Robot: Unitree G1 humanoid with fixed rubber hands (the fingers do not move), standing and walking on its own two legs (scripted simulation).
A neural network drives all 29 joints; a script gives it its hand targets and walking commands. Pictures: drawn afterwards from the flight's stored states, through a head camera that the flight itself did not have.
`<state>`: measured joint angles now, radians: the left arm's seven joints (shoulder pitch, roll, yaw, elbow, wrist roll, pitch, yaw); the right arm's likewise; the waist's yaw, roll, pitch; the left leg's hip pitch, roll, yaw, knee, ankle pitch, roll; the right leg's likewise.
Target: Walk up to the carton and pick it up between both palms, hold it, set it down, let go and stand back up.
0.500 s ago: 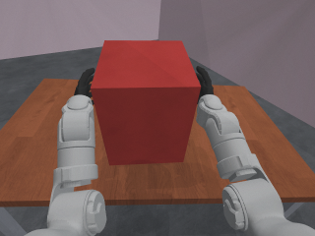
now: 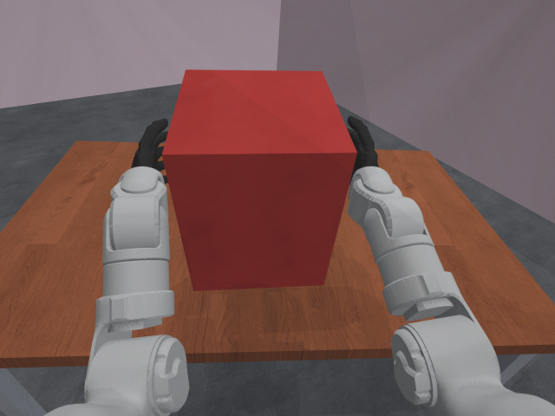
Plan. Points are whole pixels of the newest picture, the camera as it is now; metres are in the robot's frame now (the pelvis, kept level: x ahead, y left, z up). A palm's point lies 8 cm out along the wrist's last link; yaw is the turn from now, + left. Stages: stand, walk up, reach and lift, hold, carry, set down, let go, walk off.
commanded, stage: hold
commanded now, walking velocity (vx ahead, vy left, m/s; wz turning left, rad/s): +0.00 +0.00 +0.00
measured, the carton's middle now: (257, 181) +0.40 +0.01 +0.19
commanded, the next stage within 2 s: set down in 0.84 s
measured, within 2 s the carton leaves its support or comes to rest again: neither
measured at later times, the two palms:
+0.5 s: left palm (144, 176) +0.36 +0.16 +0.22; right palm (358, 168) +0.37 -0.13 +0.23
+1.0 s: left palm (149, 173) +0.36 +0.16 +0.22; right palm (363, 168) +0.36 -0.13 +0.23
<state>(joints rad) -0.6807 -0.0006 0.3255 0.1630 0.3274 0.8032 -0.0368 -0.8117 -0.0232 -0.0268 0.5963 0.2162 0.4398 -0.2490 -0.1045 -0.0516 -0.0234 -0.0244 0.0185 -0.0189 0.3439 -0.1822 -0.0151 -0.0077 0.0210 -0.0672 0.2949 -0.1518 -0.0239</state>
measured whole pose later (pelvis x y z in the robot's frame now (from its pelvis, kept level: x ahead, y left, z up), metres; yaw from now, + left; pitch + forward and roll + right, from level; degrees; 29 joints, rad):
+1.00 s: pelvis +0.00 +0.00 +0.00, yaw +1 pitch -9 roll +0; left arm -0.68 -0.02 0.36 0.17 0.35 0.74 -0.05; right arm -0.80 -0.02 -0.02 0.59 0.19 0.39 -0.25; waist -0.12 -0.07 -0.01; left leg 0.00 0.02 -0.03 0.33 -0.18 -0.02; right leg 0.02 0.02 -0.08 0.29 -0.15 -0.03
